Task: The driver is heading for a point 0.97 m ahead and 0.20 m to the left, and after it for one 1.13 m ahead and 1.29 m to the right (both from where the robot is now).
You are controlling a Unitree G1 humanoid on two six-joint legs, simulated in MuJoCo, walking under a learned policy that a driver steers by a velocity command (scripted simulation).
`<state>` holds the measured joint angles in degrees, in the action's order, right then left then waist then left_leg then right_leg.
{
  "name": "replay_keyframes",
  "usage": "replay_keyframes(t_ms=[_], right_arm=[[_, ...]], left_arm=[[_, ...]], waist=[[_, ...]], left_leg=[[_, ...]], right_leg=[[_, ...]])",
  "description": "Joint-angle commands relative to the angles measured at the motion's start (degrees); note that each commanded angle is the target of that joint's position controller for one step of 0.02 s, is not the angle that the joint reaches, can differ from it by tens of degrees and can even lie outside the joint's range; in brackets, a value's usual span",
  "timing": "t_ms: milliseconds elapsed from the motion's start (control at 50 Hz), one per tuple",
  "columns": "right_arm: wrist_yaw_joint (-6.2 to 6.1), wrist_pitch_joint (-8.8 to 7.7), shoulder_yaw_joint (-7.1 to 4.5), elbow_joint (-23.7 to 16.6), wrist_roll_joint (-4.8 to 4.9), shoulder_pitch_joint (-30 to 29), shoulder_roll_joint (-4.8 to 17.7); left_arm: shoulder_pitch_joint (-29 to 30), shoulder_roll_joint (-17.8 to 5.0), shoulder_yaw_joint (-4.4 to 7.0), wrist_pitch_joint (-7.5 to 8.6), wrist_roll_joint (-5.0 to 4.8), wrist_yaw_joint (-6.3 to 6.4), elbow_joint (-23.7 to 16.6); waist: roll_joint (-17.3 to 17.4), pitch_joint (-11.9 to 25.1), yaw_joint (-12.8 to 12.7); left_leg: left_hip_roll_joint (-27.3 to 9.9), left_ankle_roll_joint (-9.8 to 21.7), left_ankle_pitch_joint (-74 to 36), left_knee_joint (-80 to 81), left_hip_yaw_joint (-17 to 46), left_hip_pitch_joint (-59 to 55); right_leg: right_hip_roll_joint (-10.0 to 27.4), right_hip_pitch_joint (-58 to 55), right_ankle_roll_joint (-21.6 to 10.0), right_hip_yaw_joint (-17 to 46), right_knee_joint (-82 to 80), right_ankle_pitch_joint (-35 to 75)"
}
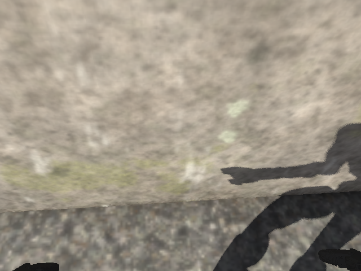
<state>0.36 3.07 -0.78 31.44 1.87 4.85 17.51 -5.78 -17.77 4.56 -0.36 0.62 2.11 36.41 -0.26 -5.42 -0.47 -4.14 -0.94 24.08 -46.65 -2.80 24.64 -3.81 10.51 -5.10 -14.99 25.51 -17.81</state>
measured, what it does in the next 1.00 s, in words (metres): steps to the left, turning left: left foot, then right foot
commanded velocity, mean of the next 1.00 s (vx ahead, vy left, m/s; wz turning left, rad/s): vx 0.08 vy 0.19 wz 0.39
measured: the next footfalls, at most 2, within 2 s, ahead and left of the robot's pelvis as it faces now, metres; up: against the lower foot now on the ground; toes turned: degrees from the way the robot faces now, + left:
left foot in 0.18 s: +0.01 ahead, +0.15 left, +0.00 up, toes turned +13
right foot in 0.52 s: +0.14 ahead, -0.07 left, +0.00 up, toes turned +36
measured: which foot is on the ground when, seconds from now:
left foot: up 0.00-0.16, down 0.18-0.50, up 0.52-0.78, down 0.80-1.00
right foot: down 0.00-0.20, up 0.22-0.50, down 0.52-0.80, up 0.82-1.00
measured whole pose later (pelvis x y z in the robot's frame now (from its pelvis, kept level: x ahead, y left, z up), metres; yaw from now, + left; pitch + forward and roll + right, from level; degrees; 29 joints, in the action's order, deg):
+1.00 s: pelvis -0.06 +0.17 +0.01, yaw +19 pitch +1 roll +2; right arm 1.5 2.1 -2.1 35.8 -2.5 16.6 14.4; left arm -16.7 -19.9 4.1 -2.0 -0.2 5.9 40.0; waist -1.5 -4.3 -0.9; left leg 2.6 2.6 16.0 -24.5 -6.0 9.4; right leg 1.8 32.6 3.8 -3.5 63.7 -22.6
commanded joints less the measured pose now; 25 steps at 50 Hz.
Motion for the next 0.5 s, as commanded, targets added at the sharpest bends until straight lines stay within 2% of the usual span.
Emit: replay_keyframes(t_ms=[20, 40, 80, 140, 160, 180, 200, 220, 240, 260, 280, 300, 320, 340, 380, 420, 440, 460, 480, 500], right_arm=[[2.66, -0.05, -1.31, -4.72, 0.69, -0.39, 4.93], [2.89, -0.13, -1.26, -5.12, -0.44, -1.28, 4.97], [2.99, 0.02, -1.40, -5.09, -0.57, -1.63, 5.30], [2.16, 0.16, -2.47, -3.94, -0.48, 1.08, 6.81], [1.63, 0.08, -3.08, -2.99, -0.61, 3.48, 7.48], [0.58, -0.26, -4.06, -1.49, -0.90, 7.14, 9.06], [-0.71, -0.56, -5.93, -0.39, -0.97, 11.25, 13.65], [-1.10, -0.58, -8.14, 0.83, -2.54, 13.82, 21.29], [-1.00, -2.28, -8.24, -0.97, -4.74, 9.88, 20.48], [-1.37, -3.73, -8.13, -1.53, -3.08, 5.32, 18.82], [-1.75, -4.48, -8.11, -2.03, -1.36, 1.71, 17.74], [-2.18, -4.27, -8.12, -3.18, -0.43, -1.78, 16.80], [-2.56, -3.83, -7.78, -3.39, -0.16, -2.86, 15.81], [-2.50, -3.14, -7.62, -3.29, -0.34, -2.35, 15.36], [-2.49, -2.41, -7.63, -2.60, -0.43, -0.40, 14.78], [-2.33, -1.64, -7.92, -2.50, -0.49, 0.20, 15.08], [-2.39, -0.91, -7.85, -2.51, -0.59, -0.50, 14.69], [1.07, -0.47, -6.14, -3.82, -1.99, -0.65, 11.72], [3.00, -0.97, -5.39, -5.02, -1.74, -2.90, 10.56], [4.27, -1.23, -3.90, -5.30, -2.03, -1.75, 6.56]], left_arm=[[-2.46, -10.61, 3.27, -0.10, 0.91, 0.39, -2.39], [-1.90, -12.01, 3.50, -0.13, 1.38, 0.18, -2.09], [-0.21, -12.65, 3.63, 0.03, 0.97, -0.32, -1.75], [1.80, -12.52, 3.65, -0.07, -0.80, -1.28, -1.32], [3.06, -12.05, 3.53, -0.20, -1.50, -1.49, -1.27], [3.40, -11.06, 3.32, -0.24, -2.17, -1.74, -0.95], [3.56, -10.18, 3.14, 0.10, -1.58, -1.89, -1.72], [9.02, -5.90, 1.59, 1.17, 1.33, -1.69, -6.83], [11.95, -5.23, 0.73, 1.95, 2.51, -1.87, -7.57], [9.87, -6.54, 0.73, 2.32, 0.98, -2.32, -7.33], [8.10, -6.82, 0.40, 2.73, 0.05, -2.08, -6.34], [6.37, -8.46, 0.51, 2.94, 1.00, -1.35, -5.76], [5.84, -8.59, 0.44, 2.83, 1.77, -0.95, -5.48], [4.00, -7.93, 0.02, 2.64, 1.85, -0.98, -4.80], [3.02, -5.90, -0.93, 2.22, 0.84, -0.90, -4.52], [3.44, -5.60, -1.36, 2.09, 0.27, -0.79, -4.11], [2.92, -6.01, -1.15, 1.93, -0.09, -0.42, -3.21], [-8.06, -10.10, 0.45, 2.10, -2.91, 1.94, 1.85], [-12.39, -12.19, 1.82, 2.28, -3.47, 2.89, 3.97], [-17.15, -13.93, 2.81, 2.38, -2.87, 3.37, 5.58]], waist=[[0.84, 11.02, -1.25], [-0.45, 11.29, -1.15], [-2.62, 11.74, -0.47], [-5.78, 12.88, 2.04], [-6.02, 12.86, 4.02], [-4.42, 11.95, 6.26], [1.96, 12.06, 7.65], [14.46, 13.01, 7.07], [7.42, 18.14, 6.30], [4.65, 15.83, 3.48], [2.60, 12.04, 0.82], [0.86, 9.67, -0.71], [0.19, 9.84, -1.27], [0.33, 10.91, -1.50], [3.03, 12.06, -0.77], [5.91, 12.08, 0.13], [7.80, 11.95, 0.30], [7.69, 12.37, -1.27], [9.57, 11.76, -2.93], [7.93, 12.84, -3.67]], left_leg=[[-1.51, -0.37, 1.65, 1.69, 0.25, 7.19], [-1.24, -0.65, 2.23, 2.20, -0.35, 5.67], [-0.06, -0.85, 1.14, 4.64, -2.10, 2.18], [2.06, 0.83, -0.64, 10.31, -3.72, -4.29], [3.02, 2.21, -3.71, 14.67, -4.05, -8.14], [4.10, 4.55, -12.04, 20.48, -2.59, -13.87], [0.70, 8.21, -36.38, 20.75, 5.46, -24.34], [-11.62, 18.55, -56.72, 21.23, 29.78, -35.87], [-15.62, 23.30, -54.17, 24.24, 36.88, -34.75], [-15.71, 22.99, -47.80, 25.89, 33.33, -32.28], [-11.70, 19.72, -43.81, 25.96, 28.97, -28.61], [-9.42, 17.42, -42.65, 26.31, 26.87, -24.56], [-8.19, 16.32, -43.44, 26.15, 25.47, -20.47], [-6.80, 15.46, -42.60, 25.83, 24.40, -17.65], [-4.61, 13.88, -38.34, 25.05, 24.58, -15.18], [-3.03, 11.91, -30.83, 23.93, 26.14, -13.23], [-1.90, 10.59, -25.73, 23.85, 26.60, -11.63], [5.07, 12.70, -15.95, 24.32, 20.69, -5.79], [6.73, 10.09, -6.00, 22.14, 21.80, 2.95], [10.17, 7.30, 2.05, 13.17, 19.29, 10.23]], right_leg=[[24.78, -19.98, -6.06, 13.01, -0.89, 62.57], [24.00, -19.06, -5.72, 10.76, -1.08, 63.16], [22.49, -17.92, -4.95, 7.13, -0.20, 63.71], [21.19, -16.47, -3.03, 3.50, 3.44, 62.82], [20.10, -14.41, -1.57, 2.00, 6.28, 61.09], [17.70, -9.82, 0.92, 0.69, 10.75, 56.27], [13.81, 1.55, 4.14, 0.28, 19.14, 35.58], [4.86, 24.72, 9.04, 2.64, 29.40, -12.67], [3.50, 26.70, 10.94, 17.19, 40.25, -22.89], [4.07, 29.80, 10.72, 21.13, 41.94, -19.74], [4.73, 30.15, 10.75, 21.63, 39.26, -14.14], [4.67, 29.80, 11.19, 21.78, 36.53, -9.09], [3.94, 26.34, 11.61, 21.37, 35.27, -5.97], [2.68, 22.83, 11.85, 20.92, 33.35, -4.12], [0.41, 18.68, 11.82, 20.56, 26.74, -2.28], [-0.58, 15.67, 11.10, 20.83, 19.72, -0.72], [-1.21, 14.13, 10.51, 20.84, 16.60, 0.65], [-0.15, 2.37, 8.35, 19.01, 5.12, 1.99], [1.50, -8.75, 7.65, 18.81, -1.34, 10.47], [9.17, -17.99, 5.22, 24.47, -3.57, 13.82]])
